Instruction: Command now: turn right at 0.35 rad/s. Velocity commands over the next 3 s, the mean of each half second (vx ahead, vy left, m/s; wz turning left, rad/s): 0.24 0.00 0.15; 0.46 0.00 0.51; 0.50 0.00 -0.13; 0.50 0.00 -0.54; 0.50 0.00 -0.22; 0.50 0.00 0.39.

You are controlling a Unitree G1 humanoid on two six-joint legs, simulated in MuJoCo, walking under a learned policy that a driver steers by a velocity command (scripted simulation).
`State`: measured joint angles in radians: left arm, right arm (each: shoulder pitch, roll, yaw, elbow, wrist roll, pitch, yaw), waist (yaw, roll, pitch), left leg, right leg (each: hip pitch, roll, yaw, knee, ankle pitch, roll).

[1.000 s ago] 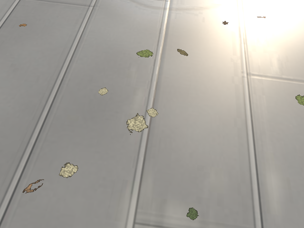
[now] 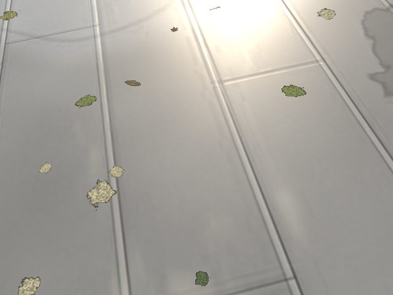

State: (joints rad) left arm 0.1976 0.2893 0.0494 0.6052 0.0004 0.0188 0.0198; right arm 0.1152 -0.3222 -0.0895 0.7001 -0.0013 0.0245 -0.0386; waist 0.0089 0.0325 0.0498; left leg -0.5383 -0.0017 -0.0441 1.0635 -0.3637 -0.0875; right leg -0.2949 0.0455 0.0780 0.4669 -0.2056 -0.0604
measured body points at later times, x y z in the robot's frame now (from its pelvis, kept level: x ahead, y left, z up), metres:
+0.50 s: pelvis +0.10 +0.03 +0.00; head +0.12 +0.05 +0.45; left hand +0.27 +0.31 -0.08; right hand +0.12 -0.25 -0.11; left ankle -0.01 +0.13 -0.74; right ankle +0.21 -0.11 -0.70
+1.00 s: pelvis +0.34 +0.04 +0.00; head +0.37 +0.06 +0.45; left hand +0.24 +0.32 -0.12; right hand +0.64 -0.10 -0.08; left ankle +0.42 +0.24 -0.69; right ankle +0.31 -0.09 -0.74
